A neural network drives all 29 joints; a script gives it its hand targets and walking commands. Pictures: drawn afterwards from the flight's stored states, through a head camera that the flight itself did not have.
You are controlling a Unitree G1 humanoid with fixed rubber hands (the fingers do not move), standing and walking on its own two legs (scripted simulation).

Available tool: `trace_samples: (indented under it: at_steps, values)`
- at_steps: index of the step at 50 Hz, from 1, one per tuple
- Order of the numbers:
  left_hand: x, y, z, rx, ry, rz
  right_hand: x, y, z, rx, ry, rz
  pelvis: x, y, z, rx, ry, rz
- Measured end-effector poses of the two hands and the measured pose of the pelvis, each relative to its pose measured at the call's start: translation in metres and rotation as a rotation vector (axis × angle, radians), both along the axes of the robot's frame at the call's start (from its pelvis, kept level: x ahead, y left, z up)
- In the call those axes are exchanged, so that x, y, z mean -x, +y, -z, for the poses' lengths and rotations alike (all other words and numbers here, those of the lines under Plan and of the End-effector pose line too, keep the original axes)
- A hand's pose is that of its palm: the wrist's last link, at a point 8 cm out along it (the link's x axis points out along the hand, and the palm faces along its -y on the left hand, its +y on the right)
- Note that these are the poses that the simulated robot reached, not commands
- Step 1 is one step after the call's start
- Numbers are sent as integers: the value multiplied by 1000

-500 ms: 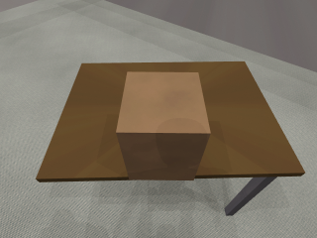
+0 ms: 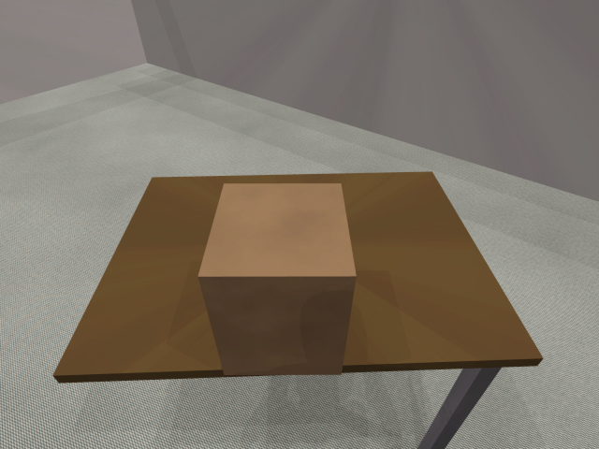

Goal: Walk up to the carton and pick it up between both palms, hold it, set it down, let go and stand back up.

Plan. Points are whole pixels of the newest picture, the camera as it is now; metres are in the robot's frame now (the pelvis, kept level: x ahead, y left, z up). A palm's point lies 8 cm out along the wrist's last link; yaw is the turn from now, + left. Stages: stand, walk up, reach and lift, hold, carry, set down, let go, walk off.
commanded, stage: stand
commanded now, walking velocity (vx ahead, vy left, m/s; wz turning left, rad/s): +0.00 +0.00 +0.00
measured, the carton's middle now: (282, 279) +0.41 +0.03 +0.00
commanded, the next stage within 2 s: none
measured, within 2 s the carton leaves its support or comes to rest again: neither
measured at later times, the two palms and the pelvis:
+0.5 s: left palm out of the picture -0.09 +0.22 -0.14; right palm out of the picture -0.08 -0.21 -0.15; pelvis -0.01 +0.00 +0.00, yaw +1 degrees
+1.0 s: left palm out of the picture -0.12 +0.19 -0.14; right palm out of the picture -0.09 -0.22 -0.15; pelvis -0.03 -0.01 +0.00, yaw +2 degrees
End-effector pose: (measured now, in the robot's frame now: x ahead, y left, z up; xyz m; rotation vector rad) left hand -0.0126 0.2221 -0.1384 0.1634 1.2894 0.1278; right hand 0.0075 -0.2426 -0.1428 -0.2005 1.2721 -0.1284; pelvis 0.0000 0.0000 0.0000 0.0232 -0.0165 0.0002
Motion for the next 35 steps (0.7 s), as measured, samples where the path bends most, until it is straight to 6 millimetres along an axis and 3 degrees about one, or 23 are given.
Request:
trace_samples:
  at_steps: [7,12,17,25,35]
  values:
    - [34,10,-4,-35,134,-33,68,-5,0,10,205,47,1,-3,-2,8,-5,-3]
    - [53,18,-7,-63,196,-52,94,2,1,1,278,57,2,-3,-2,11,-17,-5]
    - [63,17,-7,-63,213,-57,98,15,5,-27,285,49,6,-2,-3,12,-33,-9]
    - [75,0,-3,-24,218,-63,87,35,10,-72,249,28,14,-2,-4,11,-50,-13]
    - [94,-16,-2,7,246,-88,89,36,10,-77,252,19,23,-4,-5,12,-53,-20]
